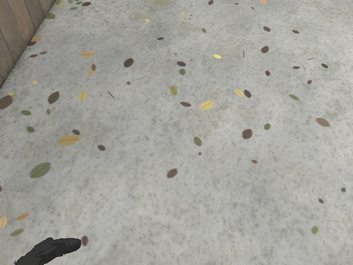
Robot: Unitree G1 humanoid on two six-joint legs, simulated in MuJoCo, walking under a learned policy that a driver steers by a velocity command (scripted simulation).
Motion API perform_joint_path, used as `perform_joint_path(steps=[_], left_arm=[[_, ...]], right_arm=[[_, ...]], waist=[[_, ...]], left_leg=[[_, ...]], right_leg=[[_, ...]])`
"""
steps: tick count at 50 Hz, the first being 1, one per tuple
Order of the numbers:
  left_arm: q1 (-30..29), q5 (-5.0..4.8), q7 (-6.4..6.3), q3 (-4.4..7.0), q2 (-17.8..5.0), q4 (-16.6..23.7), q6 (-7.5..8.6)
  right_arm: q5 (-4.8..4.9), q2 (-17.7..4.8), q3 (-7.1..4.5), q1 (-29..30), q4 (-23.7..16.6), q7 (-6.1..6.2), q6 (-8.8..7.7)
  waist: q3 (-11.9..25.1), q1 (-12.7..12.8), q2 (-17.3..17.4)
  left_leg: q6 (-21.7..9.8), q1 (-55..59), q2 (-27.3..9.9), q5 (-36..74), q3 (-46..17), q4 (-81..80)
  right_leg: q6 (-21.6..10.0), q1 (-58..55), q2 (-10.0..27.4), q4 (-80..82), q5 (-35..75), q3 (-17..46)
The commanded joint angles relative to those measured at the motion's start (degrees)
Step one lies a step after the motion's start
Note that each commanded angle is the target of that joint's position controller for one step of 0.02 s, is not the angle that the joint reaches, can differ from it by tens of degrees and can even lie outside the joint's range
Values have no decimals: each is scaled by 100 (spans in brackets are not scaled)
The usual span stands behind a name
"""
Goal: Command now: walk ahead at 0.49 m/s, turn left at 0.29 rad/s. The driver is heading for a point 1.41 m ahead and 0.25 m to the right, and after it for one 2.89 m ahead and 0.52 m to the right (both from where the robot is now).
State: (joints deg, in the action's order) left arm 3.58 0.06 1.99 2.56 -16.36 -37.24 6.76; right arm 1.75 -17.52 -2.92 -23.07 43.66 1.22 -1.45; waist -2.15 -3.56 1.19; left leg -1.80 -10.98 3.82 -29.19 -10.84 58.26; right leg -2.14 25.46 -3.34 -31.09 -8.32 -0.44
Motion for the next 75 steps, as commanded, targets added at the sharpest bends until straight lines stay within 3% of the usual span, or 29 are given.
perform_joint_path(steps=[1,3,5,11,17,20,21,22,23,24,25,28,37,42,44,46,47,48,49,50,51,53,56,61,68,71,73,74,75], left_arm=[[1135,-7,-40,235,-647,-25,-46],[963,88,-59,189,-537,-116,-39],[993,19,-65,180,-493,-231,2],[1227,-126,-107,260,-904,-492,-62],[1789,-207,-161,308,-1133,-742,-246],[1751,-120,-181,212,-893,-730,-293],[1745,52,-185,39,-416,-519,-277],[2457,-155,-200,-42,-105,-415,-212],[2185,-280,-221,115,-728,-525,-228],[1752,-306,-216,191,-902,-425,-249],[1586,-252,-231,190,-819,-416,-283],[1565,-203,-190,199,-536,-402,-441],[306,-130,17,80,-224,130,-490],[-304,-134,151,100,-338,507,-511],[-49,-114,159,201,-522,547,-548],[1479,-143,73,510,-1016,170,-601],[2268,-186,-56,689,-1544,-12,-669],[1910,-180,-45,686,-2020,156,-571],[1967,-161,13,537,-1464,268,-458],[1777,-122,28,451,-1200,194,-370],[1456,-134,23,402,-1054,209,-332],[929,-37,-28,308,-784,355,-325],[938,-24,-111,271,-734,226,-262],[1287,-14,-206,229,-801,-114,-232],[1710,-10,-206,259,-940,-598,-268],[1584,-15,-268,297,-1044,-632,-357],[1411,6,-336,307,-1132,-563,-447],[1353,22,-386,266,-1081,-485,-457],[1928,104,-341,101,-604,-245,-330]], right_arm=[[0,-786,-125,426,-609,-9,-162],[-77,-597,-121,611,-707,-62,-201],[-71,-362,-56,511,-666,-97,-186],[-177,-109,121,1628,-988,-184,-306],[-88,-408,2,2235,-1210,-293,-446],[-136,-853,-255,935,-895,-206,-465],[-246,-1307,-369,-51,-820,-131,-429],[-302,-1493,-401,-150,-728,-185,-352],[-236,-921,-272,40,-760,-209,-351],[-182,-663,-190,326,-750,-208,-360],[-205,-518,-140,659,-743,-225,-378],[-268,-313,-133,1088,-624,-219,-479],[-202,-793,-327,843,-196,-80,-461],[-45,-1026,-423,548,23,-76,-293],[5,-1208,-475,607,17,-51,-217],[44,-1156,-438,705,-30,-24,-146],[-162,-771,-285,530,-151,-17,-184],[-294,-113,-67,135,-490,-76,-346],[-68,-698,-160,863,-542,-138,-520],[88,-849,-201,1240,-692,-164,-609],[-9,-778,-178,1239,-632,-118,-653],[-208,-809,-231,1069,-539,-88,-592],[-247,-579,-178,890,-409,-118,-417],[-152,-312,-43,1692,-529,-190,-395],[-34,-294,10,2480,-833,-438,-452],[-67,-370,-25,2233,-888,-528,-448],[-108,-699,-211,1234,-685,-483,-401],[-105,-980,-341,420,-547,-420,-376],[-154,-1594,-500,-174,-550,-366,-361]], waist=[[586,716,-264],[291,443,-426],[290,329,-607],[-73,603,-429],[-46,661,-527],[734,-101,-443],[1717,-457,398],[2263,-87,1937],[1622,-210,1121],[975,-167,807],[677,4,502],[281,325,592],[-217,68,116],[-367,-27,132],[-33,231,323],[836,1091,216],[1316,1282,-666],[1937,560,-1738],[2069,1051,-868],[1239,988,-689],[811,725,-256],[532,329,-341],[497,223,-351],[162,607,-491],[-305,933,-336],[-45,701,-465],[690,139,-562],[1174,-291,-386],[2011,-139,815]], left_leg=[[84,-2876,-567,685,195,1519],[70,-2526,-857,1009,281,1023],[104,-2404,-945,1023,451,598],[264,-2217,-966,2456,830,-1603],[205,-1466,-613,2782,794,-2840],[-163,674,-708,2538,808,-3174],[-524,2236,-1947,2503,-416,-3019],[-1210,3197,-2879,982,-2725,-3809],[-1084,2682,-2677,247,-2684,-4119],[-925,2088,-2507,458,-1808,-4175],[-853,1503,-2260,1109,-1215,-4301],[-836,551,-1896,2221,-65,-4774],[-826,725,-1894,3193,1587,-5119],[-628,1482,-2098,3838,1981,-4709],[-501,1643,-2074,5721,2181,-3916],[-217,979,-1744,6413,2476,-1790],[77,-604,-1419,3769,2468,86],[371,-2824,-215,-635,1504,1777],[273,-3388,-384,-457,527,2155],[149,-3720,-602,153,599,1919],[111,-3448,-853,640,605,1453],[195,-2689,-1103,1171,549,794],[435,-2412,-1112,1621,771,241],[458,-2462,-1052,3454,960,-1524],[25,-3001,-781,3420,948,-2652],[-250,-2612,-479,2624,1186,-2753],[-505,-1191,-19,2369,1560,-2772],[-758,275,-232,2744,1106,-2847],[-1783,2640,-1712,2381,-1538,-2858]], right_leg=[[-1068,-2922,2029,1565,-828,2853],[-1068,-2111,1688,1810,85,2127],[-1166,-1899,1586,2029,448,1767],[-1109,-1492,1349,2365,893,920],[-796,-1937,1582,1810,706,1277],[-388,-1489,1091,121,1280,986],[-117,-464,610,-1772,-319,622],[98,1183,94,-3329,-2592,494],[131,1691,380,-3985,-2343,866],[111,1876,572,-4058,-1820,790],[154,1670,768,-3948,-1397,702],[251,1111,1037,-3577,-774,647],[264,1261,1002,-1358,912,287],[-77,1235,839,-647,337,-100],[-312,565,471,-589,-243,-440],[-689,-1639,-63,-155,-51,-611],[-1057,-3355,799,-50,146,835],[-2124,-4697,2048,827,-1308,4264],[-2021,-4663,2219,1495,-1732,4680],[-1783,-4046,2077,1567,-1305,3876],[-1589,-3247,1810,1520,-648,3198],[-1422,-2163,1423,1656,450,2408],[-1459,-1671,1298,1865,1580,1715],[-1023,-1652,1007,2069,1589,772],[-914,-2923,1615,2015,1469,538],[-727,-3363,1686,1355,3370,279],[-526,-3276,1462,-64,5304,-17],[-315,-2391,1280,-1364,4778,-181],[141,-21,429,-3735,1906,-323]])
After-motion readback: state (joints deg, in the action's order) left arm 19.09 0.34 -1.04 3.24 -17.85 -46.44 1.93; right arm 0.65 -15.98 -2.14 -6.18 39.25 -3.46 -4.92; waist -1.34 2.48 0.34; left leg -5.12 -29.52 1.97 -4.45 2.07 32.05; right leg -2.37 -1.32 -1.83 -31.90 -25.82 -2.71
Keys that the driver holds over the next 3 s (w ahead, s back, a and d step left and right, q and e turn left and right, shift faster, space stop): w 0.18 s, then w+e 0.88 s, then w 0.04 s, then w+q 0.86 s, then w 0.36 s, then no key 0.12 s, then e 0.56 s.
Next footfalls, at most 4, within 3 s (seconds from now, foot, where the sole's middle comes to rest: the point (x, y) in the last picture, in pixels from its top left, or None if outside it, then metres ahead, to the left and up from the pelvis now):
0.40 left None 0.38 0.16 -0.76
0.92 right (212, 222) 0.60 -0.15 -0.76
1.48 left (190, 144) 0.98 -0.10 -0.76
1.94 right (239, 108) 1.19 -0.36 -0.76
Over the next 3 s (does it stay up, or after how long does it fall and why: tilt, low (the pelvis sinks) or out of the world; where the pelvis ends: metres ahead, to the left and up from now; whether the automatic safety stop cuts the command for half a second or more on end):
stays up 1.40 -0.24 0.01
